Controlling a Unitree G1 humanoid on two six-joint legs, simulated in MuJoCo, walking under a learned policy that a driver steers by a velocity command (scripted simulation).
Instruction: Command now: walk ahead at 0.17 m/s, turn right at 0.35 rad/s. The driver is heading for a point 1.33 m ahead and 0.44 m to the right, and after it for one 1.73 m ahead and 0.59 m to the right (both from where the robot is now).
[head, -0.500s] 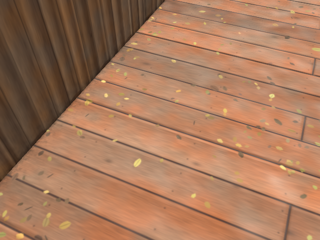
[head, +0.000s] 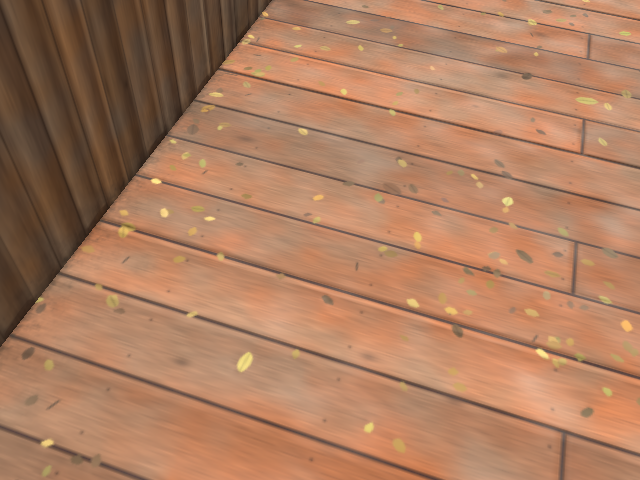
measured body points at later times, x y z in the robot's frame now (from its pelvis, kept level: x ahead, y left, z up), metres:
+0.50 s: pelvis +0.15 -0.02 +0.00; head +0.17 -0.03 +0.45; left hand +0.33 +0.23 -0.10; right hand +0.24 -0.32 -0.11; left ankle +0.27 +0.14 -0.71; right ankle +0.18 -0.10 -0.75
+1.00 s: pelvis +0.34 -0.04 -0.01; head +0.37 -0.04 +0.44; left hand +0.64 +0.05 -0.10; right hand +0.18 -0.27 -0.12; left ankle +0.30 +0.11 -0.75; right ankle +0.38 -0.27 -0.68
